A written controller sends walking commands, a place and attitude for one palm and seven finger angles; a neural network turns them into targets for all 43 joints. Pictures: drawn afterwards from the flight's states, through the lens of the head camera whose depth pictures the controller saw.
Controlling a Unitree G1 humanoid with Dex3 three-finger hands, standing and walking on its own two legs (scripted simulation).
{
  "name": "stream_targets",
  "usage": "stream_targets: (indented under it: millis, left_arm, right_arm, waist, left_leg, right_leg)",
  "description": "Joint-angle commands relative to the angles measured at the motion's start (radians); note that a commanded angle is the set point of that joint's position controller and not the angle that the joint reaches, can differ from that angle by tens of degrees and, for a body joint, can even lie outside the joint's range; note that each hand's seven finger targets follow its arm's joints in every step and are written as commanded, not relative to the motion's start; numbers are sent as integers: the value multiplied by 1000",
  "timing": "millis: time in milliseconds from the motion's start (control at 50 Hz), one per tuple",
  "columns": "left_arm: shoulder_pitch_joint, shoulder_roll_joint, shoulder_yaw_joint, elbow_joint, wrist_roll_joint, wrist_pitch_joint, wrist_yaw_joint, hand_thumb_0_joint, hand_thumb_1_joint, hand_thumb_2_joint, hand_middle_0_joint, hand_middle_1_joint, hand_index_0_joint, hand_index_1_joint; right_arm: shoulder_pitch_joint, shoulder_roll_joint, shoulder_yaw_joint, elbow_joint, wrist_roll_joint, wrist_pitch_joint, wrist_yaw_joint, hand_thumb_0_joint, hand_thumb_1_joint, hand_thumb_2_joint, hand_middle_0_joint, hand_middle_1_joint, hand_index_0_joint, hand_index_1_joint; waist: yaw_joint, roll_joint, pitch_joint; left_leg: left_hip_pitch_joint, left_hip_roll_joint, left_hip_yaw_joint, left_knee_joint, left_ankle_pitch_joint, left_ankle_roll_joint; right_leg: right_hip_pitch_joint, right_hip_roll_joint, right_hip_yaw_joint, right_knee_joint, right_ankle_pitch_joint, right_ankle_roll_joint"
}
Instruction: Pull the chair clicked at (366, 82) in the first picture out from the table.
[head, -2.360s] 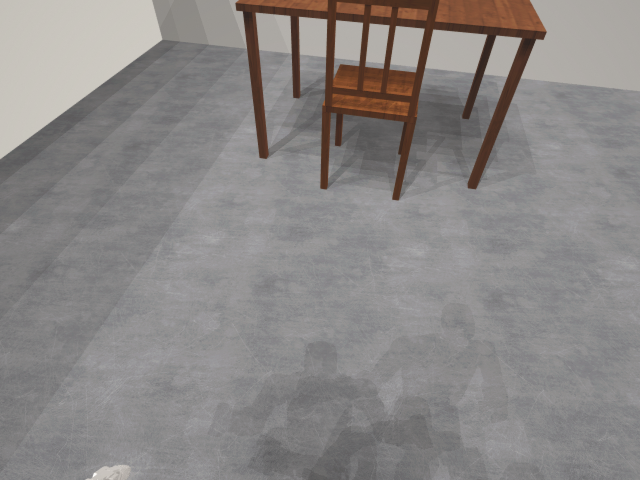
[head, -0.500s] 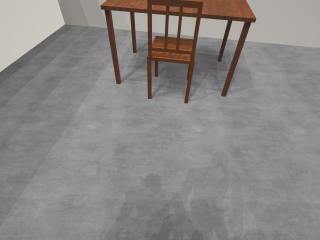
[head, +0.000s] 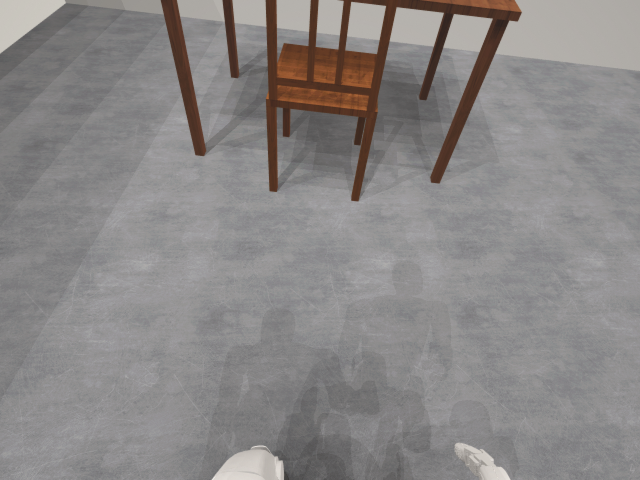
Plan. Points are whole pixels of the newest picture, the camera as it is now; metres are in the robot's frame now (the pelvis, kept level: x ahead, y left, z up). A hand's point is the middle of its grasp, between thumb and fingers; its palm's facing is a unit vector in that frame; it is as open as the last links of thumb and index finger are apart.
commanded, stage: walk to a spot facing it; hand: left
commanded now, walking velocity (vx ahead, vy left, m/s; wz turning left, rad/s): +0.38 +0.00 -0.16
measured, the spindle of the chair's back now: (312, 32) +1.30 +0.13 -0.05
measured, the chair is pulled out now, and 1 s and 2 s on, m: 0.00 0.00 0.00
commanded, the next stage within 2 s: take the last steps up to it in 0.94 s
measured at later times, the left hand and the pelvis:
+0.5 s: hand (239, 348) +0.32 +0.15 -0.14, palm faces -0.16 -0.98 -0.12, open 7.4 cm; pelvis +0.21 +0.00 +0.03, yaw -7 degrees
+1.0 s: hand (259, 284) +0.46 +0.15 -0.16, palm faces -0.03 -0.98 -0.17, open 7.3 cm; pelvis +0.47 -0.03 +0.02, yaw -5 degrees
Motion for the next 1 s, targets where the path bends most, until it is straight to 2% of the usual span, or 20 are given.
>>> stream_targets:
  millis: [0, 60, 120, 280, 420, 460, 500, 540, 560, 580, 600, 620, 660, 700, 740, 780, 860, 920, 940, 980]
  left_arm:
    - [-38, 55, 22, -113, 17, -15, -12, 0, 900, 900, -200, -300, -200, -300]
    - [7, 15, 20, -102, 27, 20, -22, 0, 900, 900, -200, -300, -200, -300]
    - [-40, 22, 32, -131, 28, 36, -26, 0, 900, 900, -200, -300, -200, -300]
    - [-288, 54, 42, -212, 21, 41, -39, 0, 900, 900, -200, -300, -200, -300]
    - [-489, 35, 19, -263, 16, 20, -47, 0, 900, 900, -200, -300, -200, -300]
    - [-518, 24, 15, -271, 17, 13, -47, 0, 900, 900, -200, -300, -200, -300]
    - [-486, 28, 12, -262, 17, 3, -44, 0, 900, 900, -200, -300, -200, -300]
    - [-310, 58, 20, -212, 18, -11, -37, 0, 900, 900, -200, -300, -200, -300]
    - [-163, 92, 35, -161, 22, -23, -33, 0, 900, 900, -200, -300, -200, -300]
    - [-22, 184, 59, -118, 25, -36, -22, 0, 900, 900, -200, -300, -200, -300]
    - [73, 271, 80, -93, 11, -38, -11, 0, 900, 900, -200, -300, -200, -300]
    - [32, 266, 78, -101, -4, -28, -2, 0, 900, 900, -200, -300, -200, -300]
    - [-93, 178, 56, -116, -1, -30, -1, 0, 900, 900, -200, -300, -200, -300]
    - [-154, 95, 26, -115, 8, -45, 1, 0, 900, 900, -200, -300, -200, -300]
    - [-172, 69, 30, -127, 20, -57, 4, 0, 900, 900, -200, -300, -200, -300]
    - [-188, 82, 21, -129, 16, -60, 0, 0, 900, 900, -200, -300, -200, -300]
    - [-163, 113, 21, -119, 13, -61, -6, 0, 900, 900, -200, -300, -200, -300]
    - [-121, 142, 24, -102, 16, -56, -2, 0, 900, 900, -200, -300, -200, -300]
    - [-120, 156, 27, -105, 15, -53, -1, 0, 900, 900, -200, -300, -200, -300]
    - [-126, 174, 27, -108, 11, -46, 1, 0, 900, 900, -200, -300, -200, -300]
  right_arm:
    - [206, -120, -32, 36, 5, 14, -22, 0, -900, -900, 200, 300, 200, 300]
    - [206, -73, -21, 58, 4, -11, -23, 0, -900, -900, 200, 300, 200, 300]
    - [232, -64, -33, 64, 8, -21, -25, 0, -900, -900, 200, 300, 200, 300]
    - [406, -83, -28, 121, 14, -29, -38, 0, -900, -900, 200, 300, 200, 300]
    - [561, -74, -20, 187, -3, -21, -43, 0, -900, -900, 200, 300, 200, 300]
    - [582, -72, -17, 203, -6, -15, -43, 0, -900, -900, 200, 300, 200, 300]
    - [582, -81, -17, 211, -5, -10, -44, 0, -900, -900, 200, 300, 200, 300]
    - [540, -108, -22, 207, 2, -8, -43, 0, -900, -900, 200, 300, 200, 300]
    - [504, -121, -27, 194, 8, -8, -39, 0, -900, -900, 200, 300, 200, 300]
    - [499, -88, -21, 168, 23, -11, -25, 0, -900, -900, 200, 300, 200, 300]
    - [498, -41, -14, 137, 29, -22, -26, 0, -900, -900, 200, 300, 200, 300]
    - [411, -74, -23, 115, 30, -14, -34, 0, -900, -900, 200, 300, 200, 300]
    - [308, -24, -30, 95, 21, -2, -25, 0, -900, -900, 200, 300, 200, 300]
    - [333, 14, -25, 105, 4, 27, -21, 0, -900, -900, 200, 300, 200, 300]
    - [394, 34, -30, 114, -3, 44, -13, 0, -900, -900, 200, 300, 200, 300]
    - [353, 29, -30, 92, -2, 54, -3, 0, -900, -900, 200, 300, 200, 300]
    - [202, 8, -24, 30, 3, 43, 21, 0, -900, -900, 200, 300, 200, 300]
    - [122, -17, -24, 4, 3, 32, 28, 0, -900, -900, 200, 300, 200, 300]
    - [123, -35, -27, 1, 3, 29, 26, 0, -900, -900, 200, 300, 200, 300]
    - [266, -80, -39, 43, -6, 24, 15, 0, -900, -900, 200, 300, 200, 300]
  waist:
    - [-44, 103, 33]
    - [19, 98, 8]
    - [22, 109, 1]
    - [-42, 84, 36]
    - [-118, 120, 59]
    - [-123, 139, 66]
    - [-100, 170, 37]
    - [-15, 178, -74]
    - [55, 162, -165]
    - [106, 28, -278]
    - [104, -142, -378]
    - [100, -24, -305]
    - [50, 48, -89]
    - [-23, 56, 16]
    - [-68, 6, 7]
    - [-73, -60, 16]
    - [-48, -105, 40]
    - [-25, -100, 51]
    - [-33, -77, 50]
    - [-108, -16, -30]
  left_leg:
    - [185, 338, -528, -571, -289, 45]
    - [89, 254, -303, -568, -114, -4]
    - [125, 229, -234, -603, -53, -7]
    - [413, 243, -160, -600, 161, -29]
    - [581, 268, -90, -533, 452, 18]
    - [598, 267, -63, -506, 551, 19]
    - [623, 262, -21, -424, 789, 13]
    - [619, 252, 11, -223, 1001, -11]
    - [495, 232, 38, -31, 923, -39]
    - [183, 171, 61, 232, 572, -74]
    - [-87, -1, 32, 569, -288, -121]
    - [-146, 31, -119, 692, -306, -87]
    - [-190, 114, -156, 661, -149, -87]
    - [-115, 143, -157, 555, -86, -96]
    - [-82, 145, -139, 464, -58, -108]
    - [-80, 143, -115, 357, 1, -123]
    - [-48, 117, -59, 76, 103, -116]
    - [-10, 89, -34, -35, 96, -93]
    - [37, 77, -27, -57, 83, -83]
    - [260, 20, 2, -154, 116, -67]
  right_leg:
    - [-464, -95, -11, 403, 192, -4]
    - [-392, -118, -30, 313, 256, 20]
    - [-467, -136, -30, 254, 353, 41]
    - [-683, -148, -57, 54, 446, 68]
    - [-628, -118, -169, -254, 354, 32]
    - [-589, -93, -196, -313, 317, 11]
    - [-498, -45, -244, -379, 257, -16]
    - [-276, 11, -274, -466, 272, -43]
    - [-22, -3, -252, -516, 378, -65]
    - [313, -210, -18, -512, 468, -140]
    - [515, -480, 417, -582, 715, -284]
    - [423, -494, 401, -640, 729, -302]
    - [141, -413, 209, -690, 649, -205]
    - [-81, -350, 56, -757, 598, -131]
    - [-136, -316, -51, -776, 580, -112]
    - [-163, -282, -109, -796, 589, -103]
    - [-124, -242, -167, -779, 624, -81]
    - [-43, -271, -153, -741, 673, -67]
    - [-41, -283, -153, -704, 719, -65]
    - [-58, -249, -204, -482, 839, -38]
